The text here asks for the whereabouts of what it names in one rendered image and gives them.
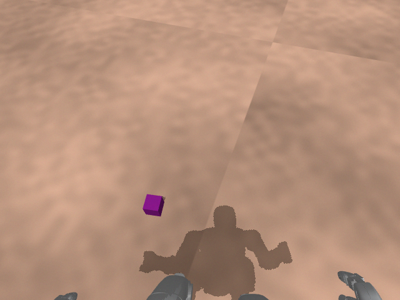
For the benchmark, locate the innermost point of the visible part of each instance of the cube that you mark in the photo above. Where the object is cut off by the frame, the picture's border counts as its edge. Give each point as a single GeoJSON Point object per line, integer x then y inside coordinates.
{"type": "Point", "coordinates": [153, 205]}

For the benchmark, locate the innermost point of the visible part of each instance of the right robot hand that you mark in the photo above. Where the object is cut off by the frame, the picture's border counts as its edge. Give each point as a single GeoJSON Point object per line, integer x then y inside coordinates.
{"type": "Point", "coordinates": [363, 290]}

